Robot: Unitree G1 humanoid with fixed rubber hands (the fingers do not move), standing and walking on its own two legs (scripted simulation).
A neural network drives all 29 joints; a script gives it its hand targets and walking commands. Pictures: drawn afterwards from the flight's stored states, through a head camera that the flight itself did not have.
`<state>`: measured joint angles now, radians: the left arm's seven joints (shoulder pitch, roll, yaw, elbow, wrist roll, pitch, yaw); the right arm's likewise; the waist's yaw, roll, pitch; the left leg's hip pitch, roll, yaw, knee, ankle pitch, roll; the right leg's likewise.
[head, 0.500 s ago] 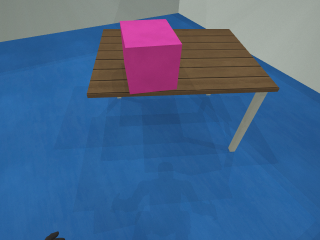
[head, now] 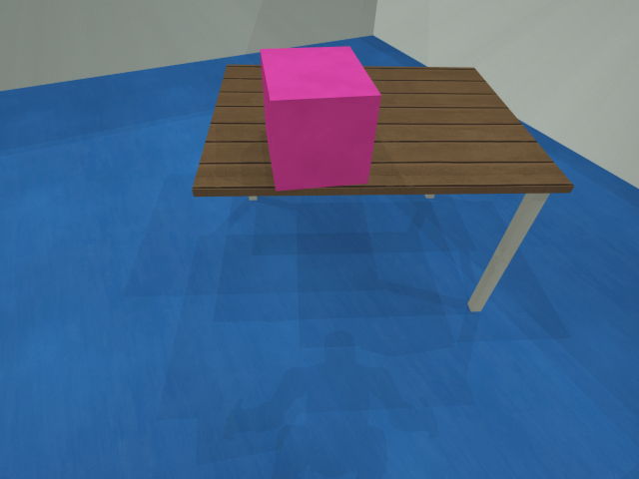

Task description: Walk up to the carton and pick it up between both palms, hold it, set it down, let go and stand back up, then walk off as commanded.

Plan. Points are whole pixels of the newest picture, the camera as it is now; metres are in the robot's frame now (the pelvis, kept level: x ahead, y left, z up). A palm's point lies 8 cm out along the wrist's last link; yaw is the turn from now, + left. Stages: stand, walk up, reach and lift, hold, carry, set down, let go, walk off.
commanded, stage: stand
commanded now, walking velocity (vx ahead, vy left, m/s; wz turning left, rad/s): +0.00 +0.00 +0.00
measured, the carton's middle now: (314, 116) +0.99 +0.02 -0.02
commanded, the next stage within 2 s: none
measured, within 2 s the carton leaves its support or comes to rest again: neither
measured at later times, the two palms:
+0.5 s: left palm out of the picture +0.06 +0.29 -0.11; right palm out of the picture +0.05 -0.31 -0.10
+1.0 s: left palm out of the picture +0.07 +0.30 -0.11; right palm out of the picture +0.06 -0.31 -0.10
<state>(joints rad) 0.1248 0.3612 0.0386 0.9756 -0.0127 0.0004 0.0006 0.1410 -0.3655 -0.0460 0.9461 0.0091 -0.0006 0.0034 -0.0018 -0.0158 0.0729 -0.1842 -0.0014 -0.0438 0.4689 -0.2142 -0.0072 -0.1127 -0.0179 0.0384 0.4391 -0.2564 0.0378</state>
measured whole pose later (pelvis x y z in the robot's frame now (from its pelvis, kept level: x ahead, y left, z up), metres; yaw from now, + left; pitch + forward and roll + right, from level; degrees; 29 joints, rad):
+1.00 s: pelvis +0.00 +0.00 +0.01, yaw -1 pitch -3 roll +0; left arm 0.15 0.37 0.01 1.08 -0.01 -0.01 0.01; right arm 0.12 -0.36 -0.03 1.11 0.01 -0.01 0.00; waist 0.00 -0.02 0.06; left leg -0.15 0.01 -0.03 0.35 -0.15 -0.01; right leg -0.09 -0.01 0.05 0.33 -0.19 0.03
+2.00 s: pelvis +0.00 +0.00 +0.01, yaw -1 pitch -3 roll +0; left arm 0.18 0.35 0.02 1.08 0.00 -0.01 0.02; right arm 0.14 -0.33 -0.03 1.09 0.01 -0.01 -0.01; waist 0.00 -0.02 0.05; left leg -0.14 -0.01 -0.02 0.35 -0.15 0.00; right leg -0.09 -0.03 0.06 0.34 -0.20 0.04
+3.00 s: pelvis +0.00 +0.00 +0.01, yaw -1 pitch -3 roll +0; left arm 0.17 0.35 0.02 1.07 -0.01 -0.02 0.02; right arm 0.14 -0.34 -0.03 1.10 0.01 -0.02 -0.01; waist 0.00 -0.03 0.05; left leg -0.13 0.00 -0.02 0.33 -0.15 -0.01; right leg -0.07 -0.02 0.06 0.32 -0.19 0.03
